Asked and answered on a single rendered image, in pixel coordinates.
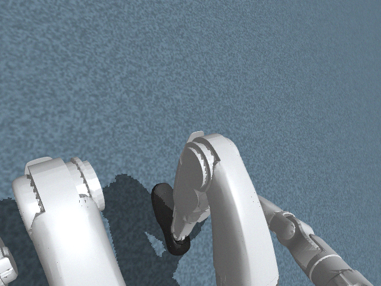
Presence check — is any right robot foot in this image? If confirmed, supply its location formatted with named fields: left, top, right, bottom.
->
left=151, top=183, right=191, bottom=256

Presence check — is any right robot arm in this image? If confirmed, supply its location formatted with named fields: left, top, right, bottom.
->
left=270, top=211, right=373, bottom=286

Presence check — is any left robot arm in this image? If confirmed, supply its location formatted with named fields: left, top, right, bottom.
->
left=0, top=237, right=18, bottom=286

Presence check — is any right robot hand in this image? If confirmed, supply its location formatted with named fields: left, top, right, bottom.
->
left=258, top=195, right=283, bottom=229

